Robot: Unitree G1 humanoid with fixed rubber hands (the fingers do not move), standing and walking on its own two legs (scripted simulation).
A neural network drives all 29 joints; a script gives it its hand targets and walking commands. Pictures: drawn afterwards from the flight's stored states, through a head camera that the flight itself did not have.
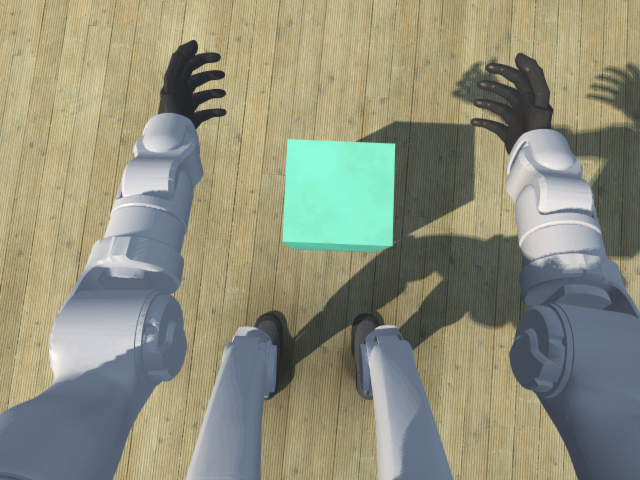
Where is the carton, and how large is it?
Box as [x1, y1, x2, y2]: [282, 139, 394, 252]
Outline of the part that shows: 287,139 282,241 291,248 296,249 370,252 392,245 394,144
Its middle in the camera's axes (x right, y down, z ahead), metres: +0.03 -0.09 +0.86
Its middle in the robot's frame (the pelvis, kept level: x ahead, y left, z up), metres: +0.49 -0.04 -0.52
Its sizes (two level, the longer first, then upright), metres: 0.210 0.200 0.250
